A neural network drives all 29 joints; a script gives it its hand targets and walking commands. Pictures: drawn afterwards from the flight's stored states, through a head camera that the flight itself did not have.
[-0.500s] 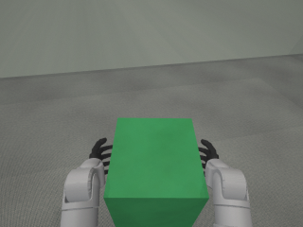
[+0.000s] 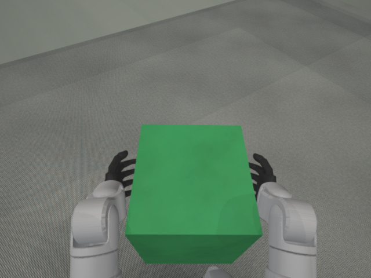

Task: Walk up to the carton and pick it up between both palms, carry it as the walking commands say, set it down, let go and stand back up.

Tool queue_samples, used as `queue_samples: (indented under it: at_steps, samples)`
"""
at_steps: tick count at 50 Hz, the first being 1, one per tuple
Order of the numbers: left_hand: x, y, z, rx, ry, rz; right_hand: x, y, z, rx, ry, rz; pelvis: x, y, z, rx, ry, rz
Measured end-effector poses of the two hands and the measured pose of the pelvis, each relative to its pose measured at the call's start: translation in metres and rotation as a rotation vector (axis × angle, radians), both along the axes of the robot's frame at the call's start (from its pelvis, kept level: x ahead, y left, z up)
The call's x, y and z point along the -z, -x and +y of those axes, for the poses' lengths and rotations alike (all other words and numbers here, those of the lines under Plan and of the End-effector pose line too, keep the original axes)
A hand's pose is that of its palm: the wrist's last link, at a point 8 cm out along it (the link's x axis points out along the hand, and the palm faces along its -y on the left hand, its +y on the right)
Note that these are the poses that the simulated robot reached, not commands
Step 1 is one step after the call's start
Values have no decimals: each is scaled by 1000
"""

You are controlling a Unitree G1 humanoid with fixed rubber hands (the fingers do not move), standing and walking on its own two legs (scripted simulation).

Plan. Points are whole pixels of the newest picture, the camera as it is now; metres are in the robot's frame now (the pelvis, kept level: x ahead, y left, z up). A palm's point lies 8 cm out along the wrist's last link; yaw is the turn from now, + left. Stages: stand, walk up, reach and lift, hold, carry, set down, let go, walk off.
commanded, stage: carry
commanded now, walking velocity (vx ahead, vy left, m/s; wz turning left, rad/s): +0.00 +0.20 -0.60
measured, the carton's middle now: (190, 199) +0.29 -0.03 +0.01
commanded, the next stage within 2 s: none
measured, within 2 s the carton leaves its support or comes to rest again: neither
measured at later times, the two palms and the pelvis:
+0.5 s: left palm (81, 225) +0.23 +0.17 +0.07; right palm (249, 274) +0.13 -0.10 +0.06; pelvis -0.08 +0.13 +0.00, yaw -17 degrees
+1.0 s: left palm out of the picture +0.15 +0.20 +0.07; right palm out of the picture -0.04 -0.02 +0.06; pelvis -0.15 +0.26 +0.00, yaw -37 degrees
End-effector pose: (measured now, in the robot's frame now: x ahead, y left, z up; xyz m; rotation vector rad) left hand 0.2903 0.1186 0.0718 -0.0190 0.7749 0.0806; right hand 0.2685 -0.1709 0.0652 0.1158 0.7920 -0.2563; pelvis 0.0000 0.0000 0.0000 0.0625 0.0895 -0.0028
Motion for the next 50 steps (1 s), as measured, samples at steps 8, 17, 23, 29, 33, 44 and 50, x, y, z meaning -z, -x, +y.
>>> queue_samples:
  at_steps: [8,17,23,29,33,44,50]
  samples:
    - [13,28,42,31,57,21,-6,36,43,11,80,25,-2,26,47,134,31,-11]
    - [-1,48,51,105,-4,-21,2,79,55,83,21,-17,5,49,78,234,73,-22]
    - [2,59,49,222,-8,1,4,122,61,201,14,5,2,70,111,279,52,-31]
    - [11,74,62,321,48,4,-3,164,83,304,66,10,5,91,154,349,30,-48]
    - [7,89,73,372,39,6,-7,190,100,347,65,14,1,102,177,450,57,-40]
    - [-5,126,77,519,-24,-21,2,266,126,486,9,-8,3,133,224,582,54,-38]
    - [-1,144,84,614,-22,7,1,305,148,586,4,18,-1,145,259,641,28,-45]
